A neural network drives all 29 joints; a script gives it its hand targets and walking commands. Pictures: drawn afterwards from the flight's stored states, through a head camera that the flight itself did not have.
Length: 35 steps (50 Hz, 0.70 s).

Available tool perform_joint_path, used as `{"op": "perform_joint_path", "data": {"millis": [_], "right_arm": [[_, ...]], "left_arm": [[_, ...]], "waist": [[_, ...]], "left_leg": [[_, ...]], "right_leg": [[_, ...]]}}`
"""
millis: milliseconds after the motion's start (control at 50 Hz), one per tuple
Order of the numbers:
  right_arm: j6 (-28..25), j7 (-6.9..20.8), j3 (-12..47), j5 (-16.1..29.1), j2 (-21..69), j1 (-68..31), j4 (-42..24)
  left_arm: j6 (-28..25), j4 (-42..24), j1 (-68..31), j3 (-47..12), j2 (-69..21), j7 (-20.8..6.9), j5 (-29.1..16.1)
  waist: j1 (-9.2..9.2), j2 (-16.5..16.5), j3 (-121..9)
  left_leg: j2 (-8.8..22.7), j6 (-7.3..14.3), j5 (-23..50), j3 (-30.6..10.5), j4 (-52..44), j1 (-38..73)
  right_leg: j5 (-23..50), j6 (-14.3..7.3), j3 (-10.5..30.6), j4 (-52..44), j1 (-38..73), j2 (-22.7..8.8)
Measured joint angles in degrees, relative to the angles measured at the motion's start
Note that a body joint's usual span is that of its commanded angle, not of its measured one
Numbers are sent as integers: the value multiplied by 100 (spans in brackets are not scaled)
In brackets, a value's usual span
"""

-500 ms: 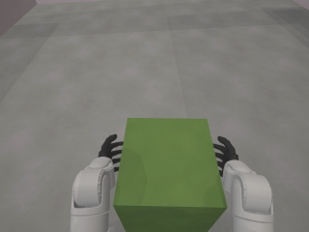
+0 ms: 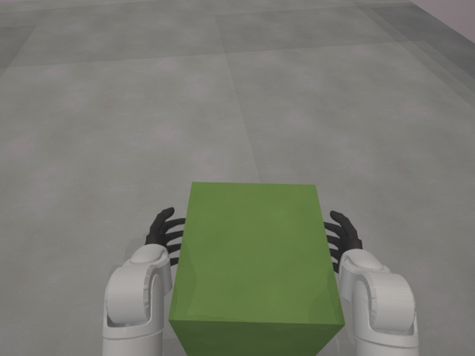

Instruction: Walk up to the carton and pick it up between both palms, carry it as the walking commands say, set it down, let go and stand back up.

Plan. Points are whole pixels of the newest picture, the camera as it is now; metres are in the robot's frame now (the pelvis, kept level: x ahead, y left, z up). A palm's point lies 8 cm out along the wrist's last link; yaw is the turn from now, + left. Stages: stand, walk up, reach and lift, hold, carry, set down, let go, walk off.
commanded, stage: carry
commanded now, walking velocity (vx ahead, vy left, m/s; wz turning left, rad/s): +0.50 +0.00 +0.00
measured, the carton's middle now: (250, 278) +0.26 +0.00 -0.01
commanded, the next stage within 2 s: none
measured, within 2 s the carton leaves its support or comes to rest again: neither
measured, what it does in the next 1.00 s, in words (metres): walks ahead: right foot, then left foot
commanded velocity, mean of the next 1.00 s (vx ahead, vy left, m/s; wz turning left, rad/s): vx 0.50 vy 0.00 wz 0.00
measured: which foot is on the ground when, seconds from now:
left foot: down 0.00-0.30, up 0.32-0.70, down 0.72-1.00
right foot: up 0.00-0.26, down 0.28-0.74, up 0.76-1.00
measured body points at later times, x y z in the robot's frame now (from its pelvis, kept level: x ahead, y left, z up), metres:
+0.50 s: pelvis +0.32 -0.05 +0.01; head +0.35 -0.06 +0.46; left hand +0.59 +0.13 +0.07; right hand +0.62 -0.17 +0.07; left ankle +0.30 +0.09 -0.68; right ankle +0.32 -0.12 -0.74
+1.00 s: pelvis +0.64 +0.00 +0.01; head +0.66 +0.02 +0.46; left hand +0.93 +0.14 +0.08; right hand +0.92 -0.15 +0.08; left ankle +0.58 +0.09 -0.74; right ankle +0.71 -0.14 -0.70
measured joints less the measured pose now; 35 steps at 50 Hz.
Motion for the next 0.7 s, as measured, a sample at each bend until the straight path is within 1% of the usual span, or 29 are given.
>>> {"op": "perform_joint_path", "data": {"millis": [60, 120, 180, 240, 260, 280, 300, 320, 340, 360, 380, 400, 420, 460, 500, 560, 640, 700], "right_arm": [[-55, -1, -48, 45, -5, 40, -183], [-66, 13, -53, 63, -2, 8, -278], [-22, 30, -14, 40, 1, -37, -303], [62, 35, 28, 2, 4, -61, -324], [95, 35, 27, -12, 5, -72, -340], [122, 36, -10, -25, 4, -96, -350], [139, 38, -86, -31, 4, -127, -312], [158, 40, -152, -36, 7, -147, -250], [182, 40, -196, -42, 10, -163, -184], [205, 40, -216, -49, 11, -174, -132], [214, 40, -215, -54, 12, -180, -94], [205, 40, -201, -56, 11, -179, -69], [186, 39, -179, -58, 11, -172, -69], [133, 33, -127, -59, 11, -155, -135], [82, 25, -75, -63, 12, -141, -227], [44, 15, -19, -69, 10, -116, -349], [72, 7, 4, -59, 1, -40, -469], [128, 6, -1, -38, 0, -41, -478]], "left_arm": [[-92, -115, 22, -106, -1, 1, 18], [-106, -252, 36, -133, 0, 0, 41], [-47, -357, 46, -99, 1, -2, 44], [48, -403, 28, -51, 0, -6, 30], [79, -399, -3, -37, -4, -9, 25], [78, -344, -52, -42, -11, -13, 23], [37, -211, -109, -64, -19, -22, 37], [16, -67, -164, -73, -27, -32, 53], [13, 47, -196, -73, -32, -36, 63], [17, 117, -203, -69, -34, -37, 67], [15, 147, -189, -63, -33, -38, 68], [4, 149, -163, -57, -31, -38, 66], [-13, 127, -137, -52, -27, -37, 56], [-66, 28, -90, -42, -19, -29, 19], [-123, -83, -54, -32, -13, -25, -20], [-165, -210, -23, -25, -9, -24, -59], [-121, -296, 1, -65, -5, -21, -68], [-33, -342, 5, -83, -5, -7, -44]], "waist": [[-40, 55, -5], [-37, 53, -50], [-12, 38, -105], [-7, 63, -172], [-6, 78, -196], [6, 155, -210], [40, 297, -196], [82, 338, -158], [108, 327, -99], [125, 299, -36], [145, 269, 20], [170, 242, 65], [202, 210, 100], [265, 147, 146], [306, 101, 154], [315, 77, 117], [273, 66, -7], [250, 30, -128]], "left_leg": [[4, -72, -29, -51, -517, 534], [7, -191, -193, -90, -819, 1046], [19, -347, -525, -117, -871, 1519], [67, -540, -1049, -183, -623, 1912], [106, -614, -1299, -223, -396, 1989], [218, -672, -1600, -270, 19, 1963], [405, -661, -1655, -371, 730, 1731], [448, -614, -1664, -611, 1641, 1362], [384, -553, -1627, -870, 2518, 945], [308, -480, -1550, -1037, 3217, 542], [257, -428, -1415, -1115, 3665, 180], [237, -404, -1246, -1134, 3843, -128], [233, -402, -1085, -1116, 3815, -386], [232, -426, -852, -1042, 3424, -785], [238, -451, -628, -956, 2846, -1064], [250, -462, -236, -802, 1902, -1273], [204, -428, 296, -535, 955, -1250], [113, -322, 428, -261, 404, -950]], "right_leg": [[357, 31, -151, -881, -437, -96], [795, 48, -297, -1902, -594, -147], [1191, 29, -474, -2698, -550, -132], [1394, -13, -674, -3203, -309, -64], [1380, -41, -753, -3366, -157, -27], [1488, -142, -811, -3361, -51, 35], [1403, -292, -902, -3094, -60, 103], [1214, -392, -952, -2908, -36, 120], [1055, -444, -977, -2882, 58, 114], [975, -443, -993, -2978, 201, 106], [961, -411, -1002, -3140, 364, 105], [957, -406, -1008, -3334, 537, 111], [966, -401, -1006, -3535, 710, 114], [964, -376, -986, -3900, 1040, 112], [926, -337, -962, -4208, 1361, 111], [767, -244, -933, -4510, 1829, 120], [316, -69, -907, -4588, 2408, 138], [-282, 108, -826, -4188, 2694, 88]]}}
